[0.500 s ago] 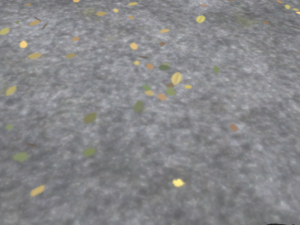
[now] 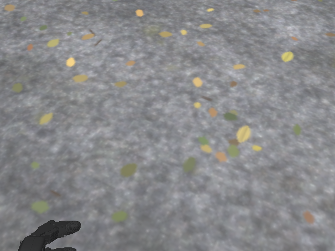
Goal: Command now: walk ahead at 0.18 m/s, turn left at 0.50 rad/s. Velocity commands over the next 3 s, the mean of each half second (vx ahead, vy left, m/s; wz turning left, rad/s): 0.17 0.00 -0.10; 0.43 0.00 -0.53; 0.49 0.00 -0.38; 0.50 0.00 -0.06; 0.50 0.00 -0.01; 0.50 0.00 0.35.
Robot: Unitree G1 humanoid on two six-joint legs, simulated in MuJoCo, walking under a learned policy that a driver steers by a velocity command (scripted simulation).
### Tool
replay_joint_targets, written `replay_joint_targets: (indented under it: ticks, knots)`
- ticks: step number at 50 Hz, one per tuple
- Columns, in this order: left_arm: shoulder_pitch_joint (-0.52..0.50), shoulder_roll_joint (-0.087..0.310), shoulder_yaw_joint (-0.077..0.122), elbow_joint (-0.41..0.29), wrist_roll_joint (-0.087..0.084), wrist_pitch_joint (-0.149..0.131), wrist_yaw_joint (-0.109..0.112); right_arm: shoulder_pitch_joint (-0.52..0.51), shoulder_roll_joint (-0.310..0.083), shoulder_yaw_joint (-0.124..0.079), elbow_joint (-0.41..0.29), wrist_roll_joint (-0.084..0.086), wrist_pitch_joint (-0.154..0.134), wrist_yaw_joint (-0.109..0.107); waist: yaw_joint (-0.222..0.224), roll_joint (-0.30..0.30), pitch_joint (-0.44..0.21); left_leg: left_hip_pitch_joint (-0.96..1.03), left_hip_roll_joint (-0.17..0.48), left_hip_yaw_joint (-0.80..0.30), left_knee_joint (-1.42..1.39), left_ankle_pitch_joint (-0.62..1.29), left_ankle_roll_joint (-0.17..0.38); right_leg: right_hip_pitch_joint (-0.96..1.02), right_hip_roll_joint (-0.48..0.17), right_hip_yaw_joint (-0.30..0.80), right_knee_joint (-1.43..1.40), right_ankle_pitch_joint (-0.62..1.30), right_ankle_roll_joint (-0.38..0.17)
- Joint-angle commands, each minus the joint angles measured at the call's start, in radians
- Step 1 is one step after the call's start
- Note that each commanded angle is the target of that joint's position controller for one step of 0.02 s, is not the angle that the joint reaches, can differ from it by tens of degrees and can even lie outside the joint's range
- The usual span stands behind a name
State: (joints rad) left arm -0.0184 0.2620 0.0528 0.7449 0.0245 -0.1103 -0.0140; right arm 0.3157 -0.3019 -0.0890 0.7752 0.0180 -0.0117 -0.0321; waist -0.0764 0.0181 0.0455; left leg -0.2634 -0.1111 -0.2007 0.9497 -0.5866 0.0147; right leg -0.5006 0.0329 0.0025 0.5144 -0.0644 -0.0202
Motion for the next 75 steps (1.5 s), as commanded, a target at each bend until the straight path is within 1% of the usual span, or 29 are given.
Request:
replay_joint_targets:
  ticks: [1,4,7,11,13,15,17,20,24,28,30,31,32,33,34,36,40,44,51,53,54,55,56,57,59,63,68,72,75]
  knots:
    - [0.163,0.115,0.032,-0.051,-0.011,0.037,0.014,0.08,-0.172,-0.029,-0.076,0.015,0.011,0.0,0.105,-0.147,-0.325,-0.419,0.087,0.052,0.442,-0.018,-0.071,0.639,-0.426,0.466,-0.109,0.245,-0.252]
    - [0.068,0.09,0.007,-0.026,0.01,0.058,0.008,0.015,-0.087,-0.013,-0.089,-0.008,0.051,-0.013,0.047,-0.114,-0.132,-0.254,0.141,0.082,0.235,0.062,-0.071,0.243,-0.276,0.262,-0.212,0.117,-0.204]
    - [0.04,0.096,0.011,0.0,-0.001,0.053,-0.005,0.024,0.0,0.021,-0.074,-0.031,0.034,-0.011,0.032,-0.16,-0.155,-0.059,0.14,0.153,-0.123,0.132,-0.068,0.176,-0.208,0.156,-0.212,0.309,-0.204]
    - [0.064,0.165,0.029,0.006,-0.035,0.078,-0.002,-0.006,-0.053,0.01,-0.062,-0.025,0.031,-0.003,0.025,-0.143,-0.181,0.1,0.095,0.188,-0.417,0.399,-0.04,0.187,-0.213,0.21,-0.188,0.052,-0.182]
    - [0.093,0.135,0.017,0.006,-0.038,0.084,-0.002,-0.048,-0.109,-0.002,-0.093,-0.043,0.036,-0.008,0.033,-0.093,-0.137,0.192,0.18,0.106,-0.5,0.436,0.023,0.067,-0.169,0.227,-0.167,-0.218,-0.097]
    - [0.101,0.092,0.007,-0.014,-0.04,0.083,0.0,-0.029,-0.159,-0.021,-0.089,-0.05,0.042,-0.014,0.043,0.147,-0.123,0.126,0.328,-0.033,-0.607,0.046,0.125,-0.022,-0.006,0.031,0.018,-0.446,-0.01]
    - [0.084,0.132,0.028,-0.023,-0.05,0.081,0.004,-0.046,-0.168,-0.029,-0.103,-0.044,0.019,-0.019,0.009,0.246,-0.046,0.109,0.447,-0.197,-0.744,-0.094,0.184,-0.132,-0.011,-0.014,0.347,-0.417,0.004]
    - [0.141,0.121,0.042,-0.012,-0.051,0.091,0.003,-0.075,-0.109,-0.012,-0.102,-0.015,-0.028,-0.025,0.04,0.148,-0.001,0.198,0.459,-0.135,-0.747,0.082,0.172,-0.293,-0.091,0.065,0.519,-0.374,0.009]
    - [0.111,0.06,0.018,-0.031,-0.043,0.082,-0.028,-0.104,-0.134,-0.027,-0.095,-0.017,-0.042,-0.01,0.035,0.117,-0.031,0.123,0.377,0.111,-0.742,0.294,0.123,-0.083,-0.105,-0.034,0.302,-0.254,0.024]
    - [0.18,0.095,0.026,-0.021,-0.047,0.088,-0.04,-0.103,-0.164,-0.043,-0.076,0.008,-0.038,0.016,0.077,0.104,-0.04,0.037,0.382,0.186,-0.664,0.207,0.116,0.147,-0.054,-0.118,0.12,-0.191,-0.006]
    - [0.338,0.15,0.058,0.031,-0.05,0.093,-0.027,-0.09,-0.115,-0.027,-0.072,-0.005,-0.038,0.02,0.143,0.029,-0.077,-0.078,0.343,0.264,-0.446,0.251,0.066,0.38,0.006,-0.132,0.075,-0.212,-0.051]
    - [0.456,0.248,0.091,0.044,-0.055,0.091,-0.011,-0.114,-0.051,-0.006,-0.096,-0.029,-0.043,0.021,0.194,-0.188,-0.099,-0.241,0.262,0.368,-0.069,0.254,-0.014,0.52,-0.156,0.153,-0.05,-0.257,-0.131]
    - [0.498,0.374,0.105,0.018,-0.041,0.072,-0.016,-0.16,0.006,0.013,-0.188,-0.032,-0.07,0.014,0.182,-0.425,-0.156,-0.59,0.071,0.257,0.239,-0.031,-0.066,0.679,-0.37,0.768,-0.276,-0.46,-0.343]
    - [0.484,0.29,0.08,0.008,-0.033,0.05,-0.022,-0.206,-0.08,-0.001,-0.181,0.009,-0.097,0.02,0.212,-0.236,-0.144,-0.7,0.127,0.126,0.352,0.019,-0.036,0.691,-0.408,0.8,-0.331,-0.554,-0.363]
    - [0.447,0.235,0.062,-0.001,-0.03,0.037,-0.02,-0.225,-0.108,-0.007,-0.181,0.024,-0.114,0.028,0.188,-0.199,-0.092,-0.727,0.167,0.117,0.344,0.111,-0.001,0.644,-0.384,0.708,-0.303,-0.513,-0.325]
    - [0.337,0.176,0.04,-0.033,-0.035,0.042,-0.011,-0.194,-0.111,-0.013,-0.147,-0.022,-0.124,0.025,0.123,-0.09,-0.038,-0.614,0.22,0.119,0.201,0.257,0.005,0.481,-0.301,0.502,-0.279,-0.313,-0.256]
    - [0.317,0.183,0.042,-0.058,-0.034,0.047,0.019,-0.213,-0.074,-0.007,-0.15,-0.032,-0.106,0.036,0.089,-0.083,-0.035,-0.472,0.187,0.157,-0.041,0.45,-0.045,0.37,-0.208,0.306,-0.315,-0.017,-0.231]
    - [0.376,0.196,0.053,-0.038,-0.048,0.053,0.037,-0.346,-0.021,0.019,-0.181,-0.02,-0.109,0.051,0.135,-0.102,-0.015,-0.338,0.119,0.181,-0.341,0.641,-0.071,0.299,-0.158,0.23,-0.297,0.027,-0.195]
    - [0.414,0.194,0.067,-0.028,-0.053,0.075,0.043,-0.333,-0.095,-0.006,-0.19,-0.005,-0.128,0.065,0.102,-0.147,-0.032,-0.172,0.101,0.148,-0.479,0.556,-0.01,0.408,-0.212,0.364,-0.148,0.104,-0.149]
    - [0.378,0.139,0.046,-0.061,-0.04,0.076,0.033,-0.102,-0.155,-0.035,-0.151,-0.025,-0.134,0.051,-0.018,-0.119,-0.214,0.217,0.179,0.102,-0.476,0.529,0.07,0.307,-0.109,0.306,0.16,0.184,-0.091]
    - [0.47,0.057,0.022,-0.089,-0.036,0.07,0.034,0.047,-0.239,-0.056,-0.133,-0.044,-0.128,0.042,-0.019,0.086,-0.403,0.605,0.42,-0.24,-0.476,0.384,0.192,0.014,0.015,0.198,0.524,-0.116,-0.026]
    - [0.525,0.071,0.013,-0.1,-0.06,0.061,0.032,0.072,-0.208,-0.046,-0.111,-0.031,-0.119,0.052,0.008,0.329,-0.465,0.699,0.54,-0.6,-0.616,0.154,0.268,-0.206,0.04,0.179,0.746,-0.529,-0.001]
    - [0.463,0.169,0.038,-0.088,-0.074,0.062,0.03,0.014,-0.126,-0.024,-0.125,-0.017,-0.11,0.048,-0.005,0.195,-0.305,0.575,0.509,-0.504,-0.653,0.021,0.226,-0.289,-0.029,0.19,0.827,-0.459,0.005]
    - [0.371,0.192,0.043,-0.104,-0.065,0.066,0.029,-0.034,-0.093,-0.013,-0.129,-0.017,-0.099,0.04,-0.008,0.106,-0.19,0.435,0.471,-0.343,-0.659,0.098,0.189,-0.29,-0.068,0.143,0.824,-0.376,0.008]
    - [0.309,0.156,0.043,-0.122,-0.043,0.069,0.023,-0.091,-0.058,0.002,-0.106,-0.033,-0.096,0.042,0.041,0.063,-0.073,0.199,0.388,-0.162,-0.713,0.297,0.176,-0.215,-0.124,0.132,0.726,-0.285,0.006]
    - [0.306,0.084,0.024,-0.126,-0.045,0.082,0.015,-0.102,-0.081,-0.005,-0.066,-0.023,-0.115,0.048,0.084,0.068,-0.027,0.075,0.365,-0.011,-0.803,0.432,0.212,-0.163,-0.14,0.112,0.575,-0.239,0.014]
    - [0.164,0.06,-0.001,-0.148,-0.034,0.056,-0.007,-0.084,-0.134,-0.016,-0.029,-0.005,-0.104,0.045,0.051,0.033,-0.009,0.086,0.327,0.146,-0.82,0.56,0.195,-0.112,-0.141,0.045,0.252,0.01,0.02]
    - [0.049,0.076,-0.001,-0.185,-0.045,0.046,-0.022,0.001,-0.171,-0.022,0.014,0.012,-0.083,0.046,0.009,0.043,0.009,0.164,0.357,0.163,-0.79,0.556,0.169,-0.071,-0.114,0.009,0.104,0.029,0.004]
    - [0.079,0.11,0.015,-0.188,-0.04,0.044,-0.026,0.01,-0.193,-0.025,0.036,0.019,-0.062,0.042,0.054,0.062,-0.012,0.234,0.382,0.171,-0.691,0.712,0.138,0.026,-0.073,-0.028,0.023,-0.048,-0.039]
